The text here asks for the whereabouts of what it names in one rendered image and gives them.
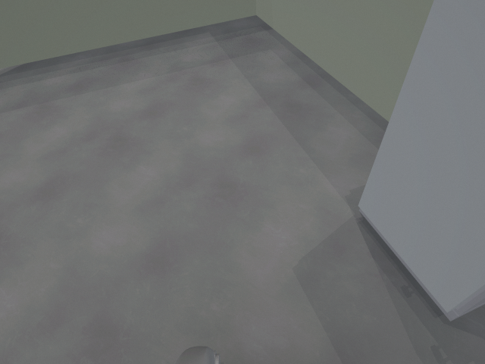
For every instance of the fridge door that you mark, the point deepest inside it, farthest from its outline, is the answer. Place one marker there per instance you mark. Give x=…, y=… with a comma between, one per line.
x=426, y=189

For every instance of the robot left thigh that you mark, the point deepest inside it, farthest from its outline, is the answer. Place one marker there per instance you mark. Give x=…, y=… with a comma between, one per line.
x=199, y=355

